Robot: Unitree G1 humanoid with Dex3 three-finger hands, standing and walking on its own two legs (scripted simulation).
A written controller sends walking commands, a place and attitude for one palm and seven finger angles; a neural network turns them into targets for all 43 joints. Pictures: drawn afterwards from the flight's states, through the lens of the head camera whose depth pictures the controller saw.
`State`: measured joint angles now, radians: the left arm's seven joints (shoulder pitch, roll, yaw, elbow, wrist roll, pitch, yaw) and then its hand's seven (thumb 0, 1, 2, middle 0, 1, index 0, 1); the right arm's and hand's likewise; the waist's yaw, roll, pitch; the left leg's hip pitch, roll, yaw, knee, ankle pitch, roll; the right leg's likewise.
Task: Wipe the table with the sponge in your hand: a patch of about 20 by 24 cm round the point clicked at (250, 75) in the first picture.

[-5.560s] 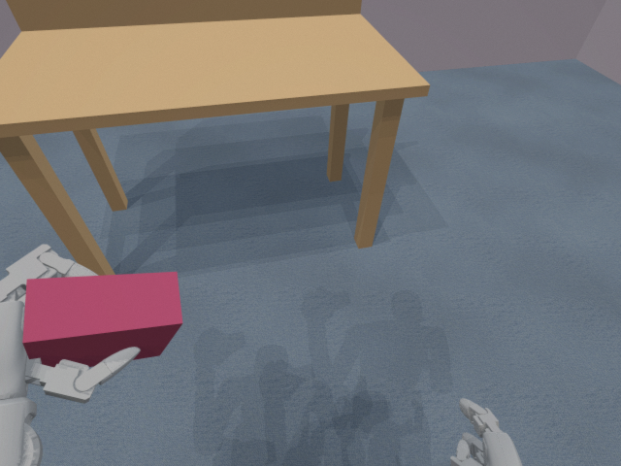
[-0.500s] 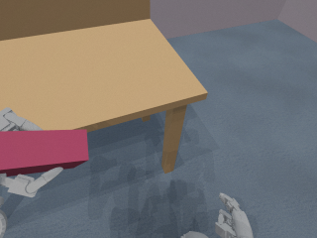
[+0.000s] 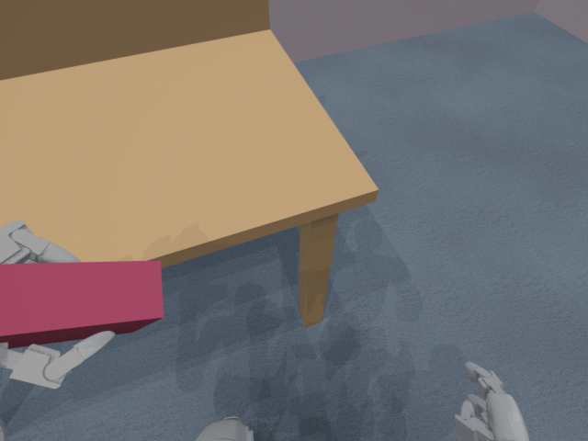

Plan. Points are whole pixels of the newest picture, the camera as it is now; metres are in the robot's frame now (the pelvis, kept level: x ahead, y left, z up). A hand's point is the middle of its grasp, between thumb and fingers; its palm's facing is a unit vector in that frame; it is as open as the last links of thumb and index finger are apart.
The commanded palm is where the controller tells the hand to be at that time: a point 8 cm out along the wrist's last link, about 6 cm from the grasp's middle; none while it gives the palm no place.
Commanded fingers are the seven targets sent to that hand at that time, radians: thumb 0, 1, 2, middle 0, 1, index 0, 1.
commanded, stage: come to a stop and stand still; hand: left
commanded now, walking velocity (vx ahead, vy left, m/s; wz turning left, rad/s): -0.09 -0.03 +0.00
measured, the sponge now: (102, 303) +0.23 +0.20 +0.15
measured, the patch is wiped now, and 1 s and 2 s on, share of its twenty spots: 0.00 0.00 0.00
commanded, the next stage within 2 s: look again from close up in 1.64 s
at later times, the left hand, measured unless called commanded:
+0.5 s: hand out of the picture +0.22 +0.26 +0.20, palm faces +0.50 -0.74 -0.45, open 9.6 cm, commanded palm +0.14 +0.26 +0.17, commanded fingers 0.00 0.10 1.30 -1.20 -1.60 -1.20 -1.60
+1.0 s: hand (27, 350) +0.18 +0.24 +0.16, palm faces +0.39 -0.84 -0.39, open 9.6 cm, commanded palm +0.13 +0.27 +0.17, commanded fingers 0.00 0.10 1.30 -1.20 -1.60 -1.20 -1.60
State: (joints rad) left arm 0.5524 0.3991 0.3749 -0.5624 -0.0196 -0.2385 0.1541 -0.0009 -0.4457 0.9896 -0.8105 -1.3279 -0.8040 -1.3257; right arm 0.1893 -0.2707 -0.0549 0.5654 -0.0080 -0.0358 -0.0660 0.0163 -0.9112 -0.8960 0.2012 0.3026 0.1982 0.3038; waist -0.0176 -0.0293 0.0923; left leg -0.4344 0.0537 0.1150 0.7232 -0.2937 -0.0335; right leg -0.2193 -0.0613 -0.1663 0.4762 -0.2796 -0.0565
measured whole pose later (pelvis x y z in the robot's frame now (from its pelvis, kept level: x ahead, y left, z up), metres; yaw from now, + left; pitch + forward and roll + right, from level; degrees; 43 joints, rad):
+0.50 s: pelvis -0.02 -0.02 -0.01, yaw -2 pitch -1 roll +0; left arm 0.22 0.47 0.49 -0.32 -0.04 -0.21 0.11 0.00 -0.45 0.99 -0.81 -1.33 -0.80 -1.33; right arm 0.20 -0.19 0.06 0.59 0.00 -0.12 0.00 0.02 -0.90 -0.89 0.21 0.30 0.21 0.31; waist 0.05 0.03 0.07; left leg -0.37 0.05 0.03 0.66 -0.27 -0.01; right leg -0.27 0.04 -0.08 0.54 -0.26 -0.08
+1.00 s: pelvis -0.04 +0.00 +0.00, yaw -2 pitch -1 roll -1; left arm 0.44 0.33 0.35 -0.43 -0.04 -0.19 0.13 0.00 -0.44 0.99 -0.81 -1.33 -0.80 -1.33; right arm 0.20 -0.22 0.02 0.60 -0.02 -0.13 -0.05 0.02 -0.91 -0.90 0.20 0.30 0.20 0.30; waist 0.02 0.04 0.04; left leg -0.25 0.01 0.02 0.45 -0.18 0.02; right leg -0.21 0.06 -0.07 0.37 -0.14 -0.05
